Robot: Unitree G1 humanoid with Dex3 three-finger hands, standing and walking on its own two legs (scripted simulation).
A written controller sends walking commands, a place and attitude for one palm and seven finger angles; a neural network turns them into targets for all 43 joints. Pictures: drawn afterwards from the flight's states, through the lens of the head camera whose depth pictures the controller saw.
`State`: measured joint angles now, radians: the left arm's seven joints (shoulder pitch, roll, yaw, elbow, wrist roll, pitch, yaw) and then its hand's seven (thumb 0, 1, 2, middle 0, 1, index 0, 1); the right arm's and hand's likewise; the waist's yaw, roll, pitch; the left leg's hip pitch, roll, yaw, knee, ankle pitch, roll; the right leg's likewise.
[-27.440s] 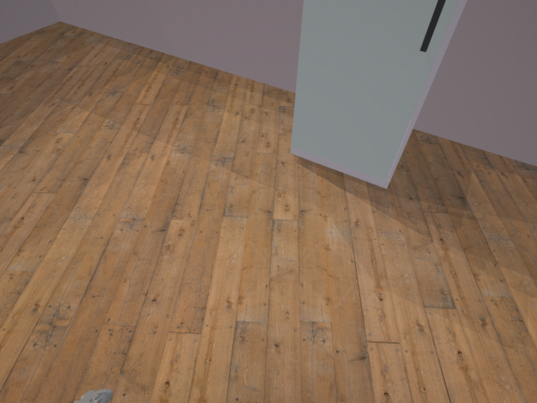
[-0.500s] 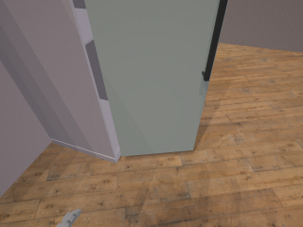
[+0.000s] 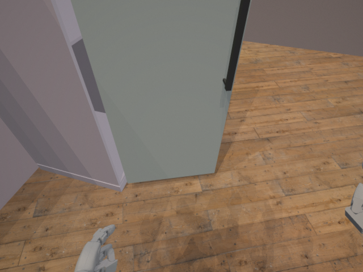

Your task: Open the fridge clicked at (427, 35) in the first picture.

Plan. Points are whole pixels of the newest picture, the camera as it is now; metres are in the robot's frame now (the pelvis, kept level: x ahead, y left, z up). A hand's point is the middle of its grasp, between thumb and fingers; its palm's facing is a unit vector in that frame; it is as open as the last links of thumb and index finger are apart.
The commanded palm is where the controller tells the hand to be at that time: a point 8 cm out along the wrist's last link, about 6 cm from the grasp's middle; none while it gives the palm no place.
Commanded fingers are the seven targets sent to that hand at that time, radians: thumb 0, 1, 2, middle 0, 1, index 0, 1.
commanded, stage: let the arm hang, fingers relaxed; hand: right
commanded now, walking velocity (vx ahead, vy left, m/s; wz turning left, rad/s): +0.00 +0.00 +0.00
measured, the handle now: (235, 39) +0.78 -0.15 +0.18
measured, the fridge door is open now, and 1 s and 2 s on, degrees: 65 65 65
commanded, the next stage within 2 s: look to check the result in 1.06 s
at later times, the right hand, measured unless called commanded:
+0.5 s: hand out of the picture -0.06 -0.20 -0.17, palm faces +0.00 +0.98 -0.21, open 7.2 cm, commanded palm none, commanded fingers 0.00 -0.90 -0.90 0.20 0.30 0.20 0.30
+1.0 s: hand out of the picture +0.00 -0.18 -0.17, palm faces -0.01 +0.99 -0.16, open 7.3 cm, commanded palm none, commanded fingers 0.00 -0.90 -0.90 0.20 0.30 0.20 0.30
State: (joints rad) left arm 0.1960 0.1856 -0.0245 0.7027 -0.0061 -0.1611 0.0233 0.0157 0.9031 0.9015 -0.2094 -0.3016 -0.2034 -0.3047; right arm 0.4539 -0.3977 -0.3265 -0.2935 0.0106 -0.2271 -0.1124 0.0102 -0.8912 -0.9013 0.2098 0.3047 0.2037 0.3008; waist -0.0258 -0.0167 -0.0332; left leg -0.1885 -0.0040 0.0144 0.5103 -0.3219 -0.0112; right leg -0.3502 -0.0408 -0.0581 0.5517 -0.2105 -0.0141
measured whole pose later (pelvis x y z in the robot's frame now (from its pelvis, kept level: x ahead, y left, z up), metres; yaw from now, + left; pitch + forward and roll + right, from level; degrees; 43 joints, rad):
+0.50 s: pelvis -0.01 +0.00 +0.01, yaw -1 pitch +0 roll +2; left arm 0.26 0.19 0.01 1.11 0.01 0.03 0.02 0.01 0.91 0.90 -0.20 -0.30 -0.20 -0.30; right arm 0.33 -0.23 0.01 1.14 -0.02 0.02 -0.01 0.00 -0.94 -0.90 0.21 0.30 0.20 0.30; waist 0.00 0.01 0.06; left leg -0.12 0.00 0.04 0.39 -0.26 -0.01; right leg -0.30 -0.03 -0.04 0.46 -0.15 -0.02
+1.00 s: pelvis -0.01 -0.02 +0.01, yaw +0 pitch -1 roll +1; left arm 0.25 0.15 0.01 1.14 0.02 0.01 0.02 0.01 0.92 0.90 -0.20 -0.30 -0.20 -0.30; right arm 0.26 -0.16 0.01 1.14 -0.02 -0.01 -0.03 0.01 -0.92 -0.90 0.20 0.30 0.20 0.30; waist 0.02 0.02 0.02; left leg -0.11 0.03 0.00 0.39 -0.27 -0.04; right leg -0.26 0.00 -0.08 0.41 -0.14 -0.04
